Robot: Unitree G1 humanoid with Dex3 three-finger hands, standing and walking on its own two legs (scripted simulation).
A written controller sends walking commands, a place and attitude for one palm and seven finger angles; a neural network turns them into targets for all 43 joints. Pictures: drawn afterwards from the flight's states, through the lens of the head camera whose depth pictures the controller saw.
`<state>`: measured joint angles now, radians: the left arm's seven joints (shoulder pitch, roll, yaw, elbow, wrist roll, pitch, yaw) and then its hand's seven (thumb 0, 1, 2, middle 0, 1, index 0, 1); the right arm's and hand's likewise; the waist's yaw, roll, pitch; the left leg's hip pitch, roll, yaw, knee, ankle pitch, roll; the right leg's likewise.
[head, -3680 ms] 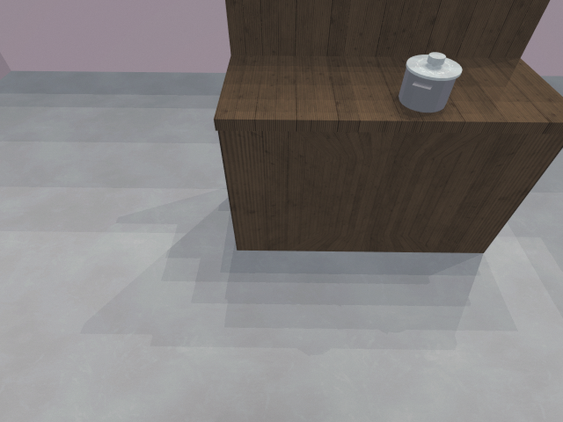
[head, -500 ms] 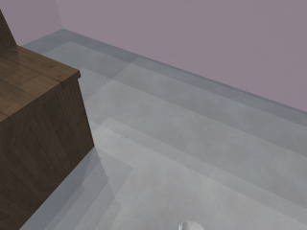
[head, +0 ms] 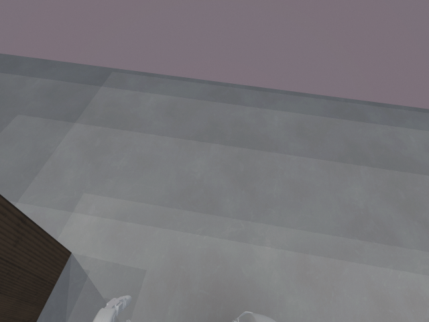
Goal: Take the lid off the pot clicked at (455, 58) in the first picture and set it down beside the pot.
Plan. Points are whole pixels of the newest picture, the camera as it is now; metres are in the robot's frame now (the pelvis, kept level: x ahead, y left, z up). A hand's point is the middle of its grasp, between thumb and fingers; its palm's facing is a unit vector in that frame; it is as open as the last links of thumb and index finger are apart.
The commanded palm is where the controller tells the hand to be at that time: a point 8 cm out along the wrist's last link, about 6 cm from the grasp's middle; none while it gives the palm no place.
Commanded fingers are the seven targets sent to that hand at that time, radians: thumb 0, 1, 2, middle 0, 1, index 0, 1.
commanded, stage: turn to face it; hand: left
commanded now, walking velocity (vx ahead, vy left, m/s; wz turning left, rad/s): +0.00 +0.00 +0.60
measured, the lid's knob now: out of the picture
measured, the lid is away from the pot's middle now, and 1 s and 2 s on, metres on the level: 0.00 0.00 0.00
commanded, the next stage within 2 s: none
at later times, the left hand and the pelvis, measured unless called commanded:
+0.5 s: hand out of the picture +0.12 +0.24 -0.17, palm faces +0.24 -0.95 -0.20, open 7.3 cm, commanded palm none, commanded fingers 0.00 0.90 0.90 -0.20 -0.30 -0.20 -0.30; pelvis +0.12 +0.05 +0.01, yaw +11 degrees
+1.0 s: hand out of the picture +0.14 +0.21 -0.12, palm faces +0.49 -0.82 -0.30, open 7.3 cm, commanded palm none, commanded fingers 0.00 0.90 0.90 -0.20 -0.30 -0.20 -0.30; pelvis +0.15 -0.02 +0.02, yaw +29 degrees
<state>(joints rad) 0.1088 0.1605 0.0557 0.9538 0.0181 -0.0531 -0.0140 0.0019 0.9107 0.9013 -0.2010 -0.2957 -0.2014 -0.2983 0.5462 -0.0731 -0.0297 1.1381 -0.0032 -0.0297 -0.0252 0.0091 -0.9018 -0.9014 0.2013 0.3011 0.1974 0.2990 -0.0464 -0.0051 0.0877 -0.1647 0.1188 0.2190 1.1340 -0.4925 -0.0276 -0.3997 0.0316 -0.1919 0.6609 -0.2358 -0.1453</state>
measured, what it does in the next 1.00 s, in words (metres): walks ahead, turning left: left foot, then right foot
